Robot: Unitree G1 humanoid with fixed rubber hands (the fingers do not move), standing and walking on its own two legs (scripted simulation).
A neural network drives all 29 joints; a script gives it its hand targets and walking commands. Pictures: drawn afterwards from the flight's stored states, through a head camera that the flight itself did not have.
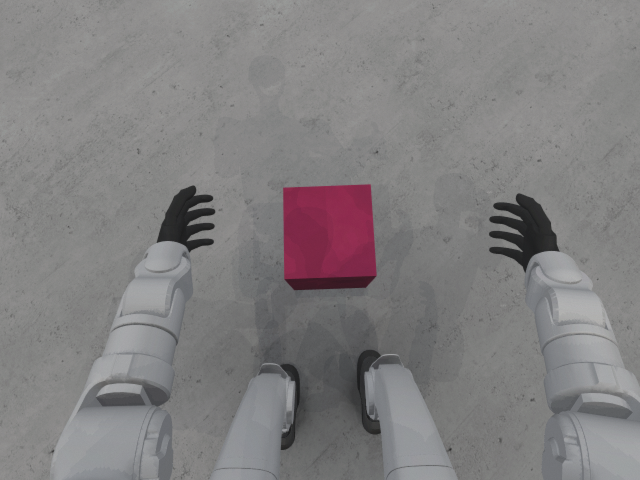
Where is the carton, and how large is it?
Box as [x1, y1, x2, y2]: [283, 184, 376, 289]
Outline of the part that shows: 370,184 283,188 284,278 294,289 365,287 376,275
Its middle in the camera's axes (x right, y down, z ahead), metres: +0.02 +0.00 +0.97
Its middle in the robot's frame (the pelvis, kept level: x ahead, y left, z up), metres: +0.50 -0.01 -0.57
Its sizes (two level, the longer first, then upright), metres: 0.210 0.200 0.250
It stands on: the floor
